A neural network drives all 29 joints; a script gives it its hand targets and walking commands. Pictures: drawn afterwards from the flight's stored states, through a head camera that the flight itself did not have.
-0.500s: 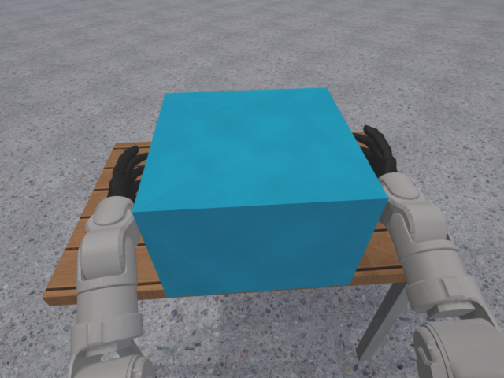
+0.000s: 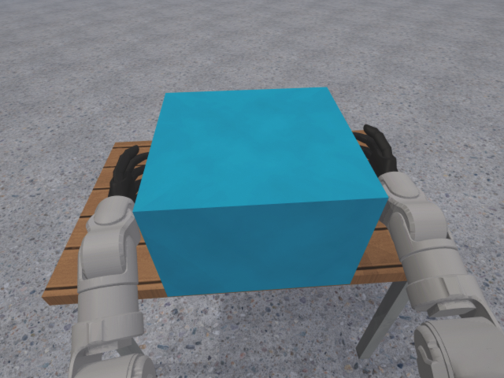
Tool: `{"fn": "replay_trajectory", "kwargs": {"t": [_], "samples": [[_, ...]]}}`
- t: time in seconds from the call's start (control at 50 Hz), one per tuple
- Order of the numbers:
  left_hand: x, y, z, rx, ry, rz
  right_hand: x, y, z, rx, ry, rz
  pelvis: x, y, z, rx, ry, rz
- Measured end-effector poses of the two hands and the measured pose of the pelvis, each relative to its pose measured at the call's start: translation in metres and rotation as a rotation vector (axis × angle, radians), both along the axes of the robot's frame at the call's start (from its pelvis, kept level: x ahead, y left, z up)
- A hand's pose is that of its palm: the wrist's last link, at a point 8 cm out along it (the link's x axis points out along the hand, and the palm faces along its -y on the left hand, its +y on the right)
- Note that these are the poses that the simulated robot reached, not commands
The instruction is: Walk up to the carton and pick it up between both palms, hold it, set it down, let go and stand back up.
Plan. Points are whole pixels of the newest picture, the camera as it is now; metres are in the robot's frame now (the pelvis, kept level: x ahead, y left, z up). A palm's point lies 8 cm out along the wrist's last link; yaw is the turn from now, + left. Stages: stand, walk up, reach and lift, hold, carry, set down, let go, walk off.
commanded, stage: hold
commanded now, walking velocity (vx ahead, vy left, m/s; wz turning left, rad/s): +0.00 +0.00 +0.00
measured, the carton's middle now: (253, 183) +0.41 +0.00 +0.13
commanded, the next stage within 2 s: set down in 0.70 s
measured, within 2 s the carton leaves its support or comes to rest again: neither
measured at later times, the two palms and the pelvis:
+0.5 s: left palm (124, 196) +0.35 +0.19 +0.17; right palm (380, 172) +0.36 -0.20 +0.17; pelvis +0.00 +0.00 +0.00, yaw +0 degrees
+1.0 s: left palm (122, 189) +0.36 +0.20 +0.17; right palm (376, 170) +0.37 -0.19 +0.17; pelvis +0.00 +0.00 +0.00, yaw +0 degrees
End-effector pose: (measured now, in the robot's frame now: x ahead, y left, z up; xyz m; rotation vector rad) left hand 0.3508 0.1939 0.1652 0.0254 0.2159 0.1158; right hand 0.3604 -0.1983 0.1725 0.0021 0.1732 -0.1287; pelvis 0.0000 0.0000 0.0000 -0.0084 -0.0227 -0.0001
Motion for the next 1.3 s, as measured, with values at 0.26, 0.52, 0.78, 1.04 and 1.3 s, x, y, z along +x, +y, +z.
{"fn": "replay_trajectory", "kwargs": {"t": [0.26,0.52,0.78,1.04,1.3], "samples": [[0.001,0.004,0.0,-0.002,-0.001,0.0,0.001,0.004,0.001,0.004,-0.001,-0.001,0.0,0.002,0.0,-0.001,0.006,0.001],[0.001,0.0,0.0,0.009,-0.007,-0.002,0.001,0.001,0.002,-0.005,-0.007,0.001,0.003,0.002,0.0,-0.002,0.003,0.0],[-0.003,0.001,0.002,0.004,-0.02,0.003,-0.002,0.001,0.002,0.006,-0.021,0.002,0.0,0.0,0.0,-0.001,-0.003,-0.001],[0.013,0.005,0.001,0.018,-0.073,-0.004,0.012,0.004,-0.007,-0.028,-0.081,0.016,0.004,0.0,0.0,0.004,-0.03,0.006],[0.021,-0.003,-0.046,0.035,-0.031,-0.007,0.018,-0.003,-0.05,-0.056,-0.051,0.013,0.017,0.001,-0.001,-0.004,0.014,0.021]]}}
